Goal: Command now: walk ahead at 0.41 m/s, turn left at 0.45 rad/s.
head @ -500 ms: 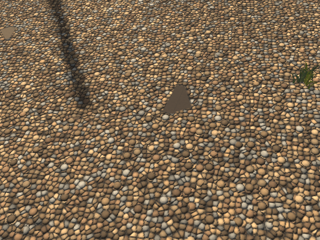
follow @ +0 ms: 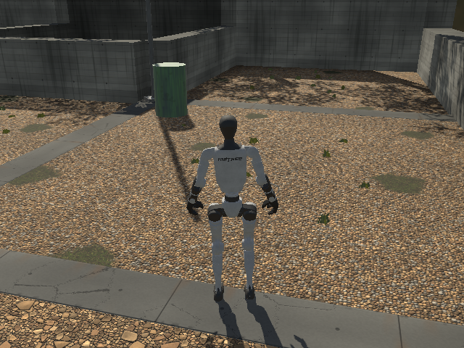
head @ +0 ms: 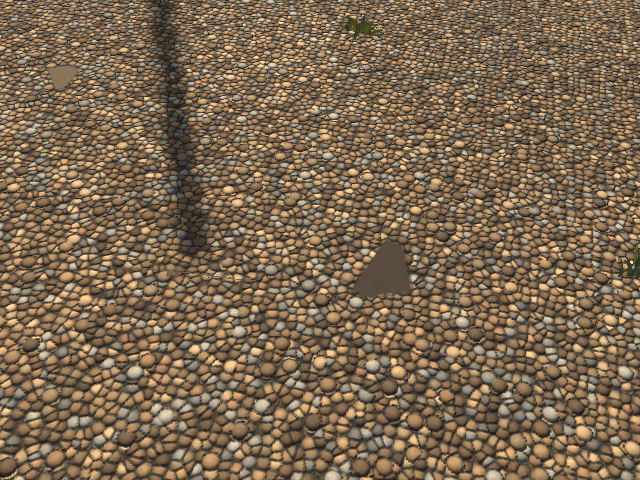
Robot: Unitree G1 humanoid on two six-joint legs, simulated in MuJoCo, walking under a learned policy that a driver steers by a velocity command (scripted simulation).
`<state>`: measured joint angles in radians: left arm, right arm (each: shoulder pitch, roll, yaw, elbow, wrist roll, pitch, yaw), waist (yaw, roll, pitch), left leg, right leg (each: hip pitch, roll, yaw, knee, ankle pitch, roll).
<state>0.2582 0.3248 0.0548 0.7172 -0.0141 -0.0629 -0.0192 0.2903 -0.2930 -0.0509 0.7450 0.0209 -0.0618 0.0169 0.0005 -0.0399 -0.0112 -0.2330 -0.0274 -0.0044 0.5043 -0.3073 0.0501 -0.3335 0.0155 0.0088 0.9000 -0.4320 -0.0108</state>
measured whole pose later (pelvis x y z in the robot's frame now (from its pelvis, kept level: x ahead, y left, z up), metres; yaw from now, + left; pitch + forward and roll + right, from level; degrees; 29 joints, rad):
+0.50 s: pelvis +0.26 -0.01 +0.00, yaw +16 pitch +1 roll -2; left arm 0.19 0.27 0.05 0.70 0.01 -0.10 -0.02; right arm 0.31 -0.32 -0.05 0.71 0.03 -0.03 -0.01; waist -0.01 0.04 0.04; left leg -0.45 0.02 -0.08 1.19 -0.38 0.01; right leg -0.29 0.04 -0.04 0.44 -0.17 -0.03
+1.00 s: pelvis +0.50 +0.11 +0.01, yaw +7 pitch +1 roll +1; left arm 0.26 0.33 0.07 0.75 -0.03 -0.03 -0.01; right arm 0.27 -0.27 -0.05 0.73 -0.01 -0.09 0.01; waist -0.02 -0.05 0.03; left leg -0.19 0.00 0.10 0.37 -0.19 0.03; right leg -0.56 -0.07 0.05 1.11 -0.28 0.01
